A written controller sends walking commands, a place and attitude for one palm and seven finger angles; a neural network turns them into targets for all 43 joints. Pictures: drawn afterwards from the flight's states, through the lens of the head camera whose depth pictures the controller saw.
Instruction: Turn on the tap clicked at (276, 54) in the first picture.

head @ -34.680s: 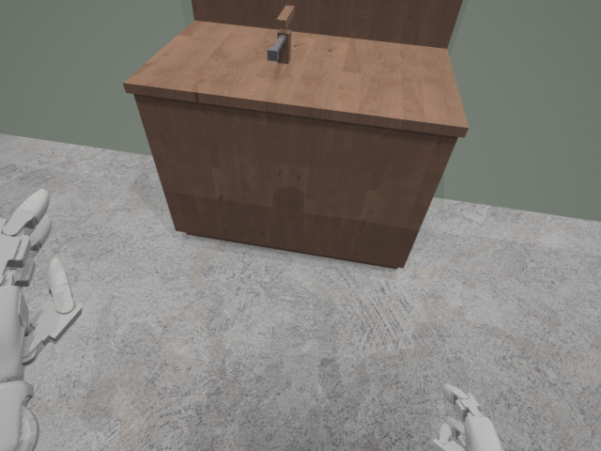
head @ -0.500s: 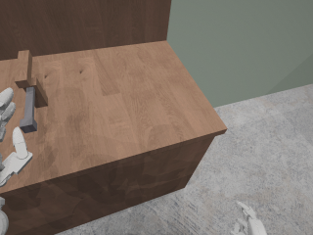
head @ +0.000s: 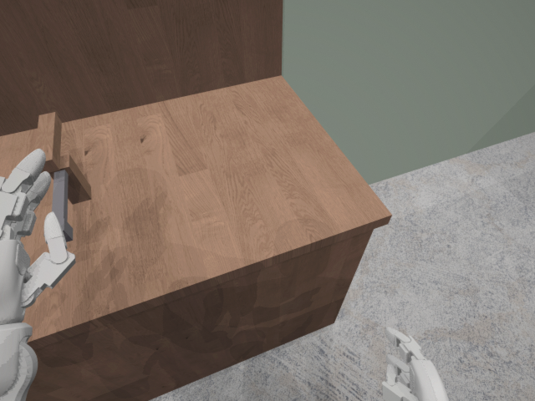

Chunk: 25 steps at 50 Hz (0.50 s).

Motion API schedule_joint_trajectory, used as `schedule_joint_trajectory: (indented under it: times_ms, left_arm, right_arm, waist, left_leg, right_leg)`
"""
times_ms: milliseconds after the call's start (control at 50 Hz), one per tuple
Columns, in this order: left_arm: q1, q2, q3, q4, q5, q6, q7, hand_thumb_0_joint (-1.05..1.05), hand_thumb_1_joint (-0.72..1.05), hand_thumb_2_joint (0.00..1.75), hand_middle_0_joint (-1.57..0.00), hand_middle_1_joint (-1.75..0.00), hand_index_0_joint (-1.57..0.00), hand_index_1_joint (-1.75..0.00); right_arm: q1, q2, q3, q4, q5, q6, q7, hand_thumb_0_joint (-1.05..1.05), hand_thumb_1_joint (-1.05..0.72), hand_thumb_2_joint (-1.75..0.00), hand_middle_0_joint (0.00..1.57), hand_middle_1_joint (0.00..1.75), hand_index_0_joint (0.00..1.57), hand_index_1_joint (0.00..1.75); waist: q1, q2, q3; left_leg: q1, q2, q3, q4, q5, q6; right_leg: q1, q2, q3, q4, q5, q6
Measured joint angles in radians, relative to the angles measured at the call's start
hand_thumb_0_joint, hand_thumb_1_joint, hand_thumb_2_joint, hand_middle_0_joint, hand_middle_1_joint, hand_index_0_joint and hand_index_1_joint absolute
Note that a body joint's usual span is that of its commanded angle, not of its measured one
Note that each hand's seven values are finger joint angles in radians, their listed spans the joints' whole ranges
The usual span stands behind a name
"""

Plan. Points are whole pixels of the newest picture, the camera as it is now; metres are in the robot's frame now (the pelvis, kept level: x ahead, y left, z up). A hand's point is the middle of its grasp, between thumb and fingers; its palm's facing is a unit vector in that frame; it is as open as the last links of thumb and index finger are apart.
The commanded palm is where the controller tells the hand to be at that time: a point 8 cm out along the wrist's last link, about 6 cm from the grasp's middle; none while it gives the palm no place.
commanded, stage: come to a stop and stand still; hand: left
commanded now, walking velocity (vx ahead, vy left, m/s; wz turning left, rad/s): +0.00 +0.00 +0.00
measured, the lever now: (58, 232) +0.33 +0.35 +0.06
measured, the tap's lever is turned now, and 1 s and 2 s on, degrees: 0 0 0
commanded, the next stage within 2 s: look again from close up in 0.36 s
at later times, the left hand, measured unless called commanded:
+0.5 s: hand (56, 256) +0.23 +0.25 +0.16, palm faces +0.39 -0.85 -0.35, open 7.4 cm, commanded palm +0.17 +0.28 +0.18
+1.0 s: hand (12, 216) +0.25 +0.29 +0.21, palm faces +0.44 -0.86 -0.26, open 7.4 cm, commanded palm +0.17 +0.29 +0.17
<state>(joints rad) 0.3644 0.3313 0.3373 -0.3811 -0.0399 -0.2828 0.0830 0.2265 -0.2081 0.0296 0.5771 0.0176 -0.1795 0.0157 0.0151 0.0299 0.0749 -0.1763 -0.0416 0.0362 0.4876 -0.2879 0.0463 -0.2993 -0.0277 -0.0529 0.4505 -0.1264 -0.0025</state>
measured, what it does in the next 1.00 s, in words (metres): stands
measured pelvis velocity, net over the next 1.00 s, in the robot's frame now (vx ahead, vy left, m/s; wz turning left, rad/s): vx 0.01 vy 0.00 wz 0.04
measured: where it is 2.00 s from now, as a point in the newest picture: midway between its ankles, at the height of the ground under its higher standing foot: outside the picture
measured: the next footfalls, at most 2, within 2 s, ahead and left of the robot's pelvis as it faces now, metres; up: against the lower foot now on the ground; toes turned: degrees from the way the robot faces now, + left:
none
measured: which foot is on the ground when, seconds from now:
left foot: down 0.00-1.00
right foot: down 0.00-1.00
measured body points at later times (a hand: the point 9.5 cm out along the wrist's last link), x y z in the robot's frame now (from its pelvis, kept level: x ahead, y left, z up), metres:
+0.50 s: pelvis +0.01 +0.00 +0.00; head +0.03 +0.03 +0.45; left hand +0.21 +0.30 +0.18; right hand +0.21 -0.21 -0.05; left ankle -0.01 +0.09 -0.74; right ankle +0.07 -0.12 -0.74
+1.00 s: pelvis +0.01 +0.00 +0.00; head +0.01 +0.00 +0.45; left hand +0.22 +0.33 +0.22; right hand +0.19 -0.22 -0.09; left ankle -0.01 +0.09 -0.74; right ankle +0.07 -0.12 -0.74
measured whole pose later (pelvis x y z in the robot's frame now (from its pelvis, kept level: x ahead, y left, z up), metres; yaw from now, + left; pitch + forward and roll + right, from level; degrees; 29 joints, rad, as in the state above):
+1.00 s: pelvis +0.01 +0.00 +0.00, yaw +2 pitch -1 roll +0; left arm 0.11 0.41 0.45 -0.32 -0.17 0.01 -0.02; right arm 0.21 -0.25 0.04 0.64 0.01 -0.12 0.01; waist 0.05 0.01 0.00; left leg -0.19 -0.06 0.01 0.52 -0.31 0.04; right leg -0.30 -0.01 -0.02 0.51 -0.19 0.00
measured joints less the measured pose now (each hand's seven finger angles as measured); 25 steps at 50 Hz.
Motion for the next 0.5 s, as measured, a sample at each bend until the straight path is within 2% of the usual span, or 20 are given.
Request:
schedule_joint_trajectory:
  times_ms: [40,80,160,240,320,400,500]
  left_arm:
    - [0.059,0.006,-0.022,-0.022,0.005,-0.001,-0.013,0.01,0.89,0.90,-0.21,-0.30,-0.21,-0.30]
    - [0.080,0.028,-0.013,-0.020,0.004,0.003,-0.017,0.01,0.89,0.90,-0.22,-0.30,-0.21,-0.30]
    - [0.029,0.046,0.038,0.009,0.000,0.022,-0.002,0.01,0.88,0.90,-0.22,-0.30,-0.22,-0.30]
    - [-0.035,0.016,0.048,-0.012,-0.002,0.029,0.021,0.01,0.89,0.90,-0.22,-0.30,-0.22,-0.30]
    - [-0.033,-0.012,0.010,-0.061,0.005,0.022,0.027,0.01,0.89,0.90,-0.21,-0.30,-0.21,-0.30]
    - [0.003,0.006,-0.003,-0.068,0.008,0.019,0.017,0.01,0.89,0.90,-0.21,-0.30,-0.21,-0.30]
    - [0.030,0.032,0.022,-0.038,0.003,0.037,0.011,0.01,0.89,0.90,-0.21,-0.30,-0.21,-0.30]
  right_arm:
    - [0.007,0.008,-0.001,0.010,0.000,0.012,-0.011,0.01,-0.91,-0.90,0.21,0.30,0.20,0.30]
    - [0.017,0.015,0.000,0.017,0.000,0.024,-0.025,0.01,-0.91,-0.90,0.21,0.30,0.20,0.30]
    - [0.027,0.009,-0.002,0.022,-0.001,0.021,-0.042,0.01,-0.91,-0.90,0.21,0.30,0.20,0.30]
    - [0.011,-0.012,-0.011,0.024,-0.003,0.003,-0.038,0.01,-0.91,-0.90,0.20,0.30,0.20,0.30]
    - [-0.020,-0.018,-0.018,0.014,-0.006,0.000,-0.030,0.01,-0.91,-0.90,0.20,0.30,0.20,0.30]
    - [-0.042,-0.002,-0.014,-0.009,-0.005,0.016,-0.028,0.01,-0.91,-0.90,0.20,0.30,0.20,0.30]
    - [-0.037,0.019,-0.001,-0.029,-0.005,0.036,-0.034,0.01,-0.91,-0.90,0.20,0.30,0.20,0.30]
  waist:
    - [-0.006,-0.014,-0.011]
    - [-0.006,-0.037,-0.019]
    - [0.016,-0.070,-0.014]
    - [0.029,-0.074,-0.001]
    - [0.018,-0.069,-0.007]
    - [-0.001,-0.068,-0.020]
    - [0.001,-0.072,-0.021]
  left_leg:
    - [0.006,0.000,-0.002,-0.007,-0.002,-0.002]
    - [0.011,0.002,-0.009,-0.012,-0.003,-0.005]
    - [0.018,0.009,-0.021,-0.011,-0.008,-0.011]
    - [0.026,0.013,-0.025,-0.002,-0.016,-0.011]
    - [0.034,0.013,-0.022,0.000,-0.021,-0.008]
    - [0.038,0.011,-0.017,-0.006,-0.020,-0.004]
    - [0.038,0.010,-0.013,-0.018,-0.012,-0.001]
  right_leg:
    - [0.003,0.000,-0.002,0.001,-0.007,-0.001]
    - [0.008,0.001,-0.008,0.001,-0.014,-0.004]
    - [0.021,0.008,-0.021,-0.006,-0.018,-0.010]
    - [0.038,0.011,-0.025,-0.012,-0.018,-0.010]
    - [0.048,0.011,-0.022,-0.018,-0.017,-0.004]
    - [0.051,0.010,-0.017,-0.024,-0.015,0.000]
    - [0.051,0.010,-0.013,-0.039,-0.005,0.002]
